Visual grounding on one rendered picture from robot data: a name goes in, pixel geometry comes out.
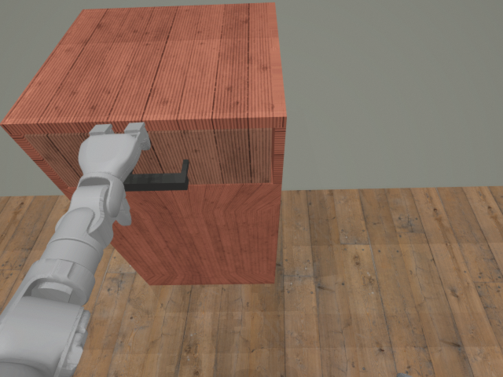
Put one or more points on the robot left forearm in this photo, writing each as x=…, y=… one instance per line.
x=65, y=272

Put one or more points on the drawer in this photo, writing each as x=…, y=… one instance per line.
x=223, y=156

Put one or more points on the robot left hand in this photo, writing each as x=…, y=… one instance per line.
x=115, y=154

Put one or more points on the left robot upper arm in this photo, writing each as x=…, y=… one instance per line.
x=43, y=338

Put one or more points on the handle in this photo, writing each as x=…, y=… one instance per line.
x=158, y=182

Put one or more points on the cabinet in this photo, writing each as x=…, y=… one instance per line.
x=186, y=67

